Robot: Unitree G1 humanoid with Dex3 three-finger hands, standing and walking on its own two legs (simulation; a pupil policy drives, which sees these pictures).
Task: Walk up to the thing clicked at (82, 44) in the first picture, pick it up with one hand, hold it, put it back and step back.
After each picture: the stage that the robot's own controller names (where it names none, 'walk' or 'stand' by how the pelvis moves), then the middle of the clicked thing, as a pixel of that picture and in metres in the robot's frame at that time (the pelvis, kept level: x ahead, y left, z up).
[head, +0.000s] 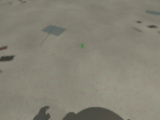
stand; (82, 45) +1.51 +0.17 -0.72
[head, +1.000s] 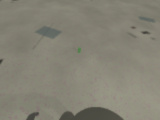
walk; (79, 50) +1.38 +0.17 -0.71
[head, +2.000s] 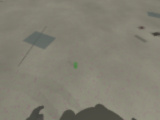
walk; (75, 65) +0.86 +0.19 -0.72
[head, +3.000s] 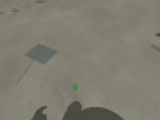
walk; (75, 86) +0.49 +0.24 -0.70
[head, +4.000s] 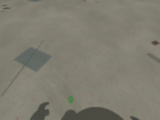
stand; (70, 99) +0.32 +0.20 -0.71
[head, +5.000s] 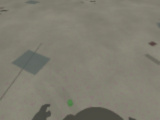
stand; (70, 103) +0.29 +0.20 -0.72
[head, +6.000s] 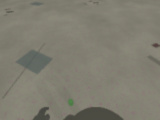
stand; (70, 102) +0.31 +0.21 -0.73
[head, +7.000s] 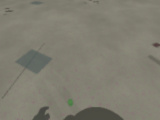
stand; (70, 102) +0.30 +0.21 -0.73
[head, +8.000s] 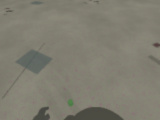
go down; (70, 102) +0.30 +0.21 -0.73
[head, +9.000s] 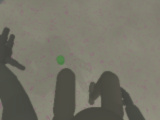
go down; (60, 60) +0.41 +0.21 -0.32
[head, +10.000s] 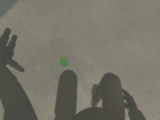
approach; (64, 62) +0.41 +0.20 -0.32
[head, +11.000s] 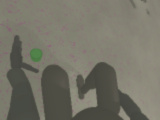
close in; (36, 55) +0.41 +0.24 -0.23
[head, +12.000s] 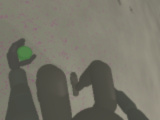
close; (24, 54) +0.40 +0.25 -0.23
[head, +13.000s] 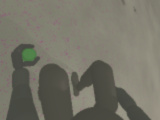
lift; (28, 55) +0.38 +0.24 -0.23
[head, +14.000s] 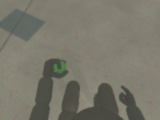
lift; (61, 69) +0.32 +0.19 -0.02
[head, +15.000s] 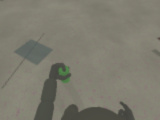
hold; (64, 74) +0.31 +0.18 +0.00
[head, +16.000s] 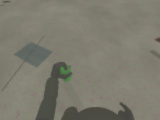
hold; (66, 73) +0.33 +0.17 +0.00
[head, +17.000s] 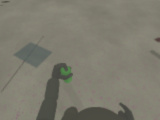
crouch; (66, 74) +0.32 +0.16 -0.01
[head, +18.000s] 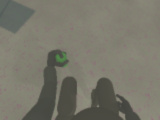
crouch; (62, 60) +0.41 +0.18 -0.09
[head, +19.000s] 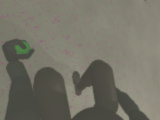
lower; (24, 51) +0.43 +0.25 -0.23
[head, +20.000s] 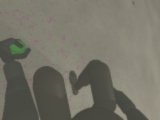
lower; (19, 50) +0.42 +0.27 -0.23
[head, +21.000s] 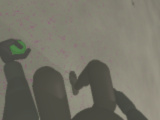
lower; (19, 50) +0.42 +0.27 -0.23
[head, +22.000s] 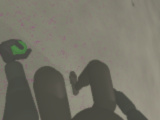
lower; (20, 50) +0.42 +0.27 -0.23
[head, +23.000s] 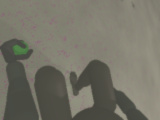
loosen; (21, 51) +0.42 +0.26 -0.23
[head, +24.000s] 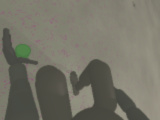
withdraw; (23, 52) +0.41 +0.25 -0.23
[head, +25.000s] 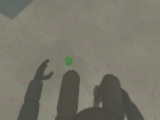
walk; (68, 61) +0.44 +0.19 -0.34
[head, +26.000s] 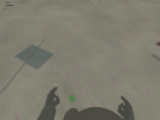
stand; (72, 98) +0.34 +0.16 -0.66
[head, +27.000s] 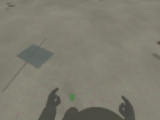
stand; (71, 97) +0.35 +0.18 -0.67
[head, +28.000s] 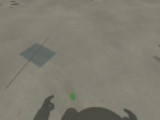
stand; (72, 96) +0.36 +0.17 -0.69
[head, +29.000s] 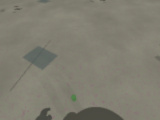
walk; (73, 98) +0.35 +0.19 -0.72
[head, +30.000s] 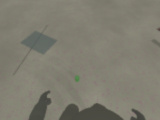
walk; (77, 78) +0.52 +0.14 -0.70
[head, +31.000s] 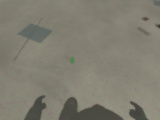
walk; (72, 60) +0.82 +0.26 -0.70
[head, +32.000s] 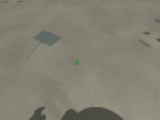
stand; (77, 62) +0.99 +0.20 -0.71
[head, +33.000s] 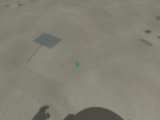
stand; (77, 64) +0.97 +0.21 -0.73
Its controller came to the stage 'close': yes
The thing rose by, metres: 0.71
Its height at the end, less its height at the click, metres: +0.00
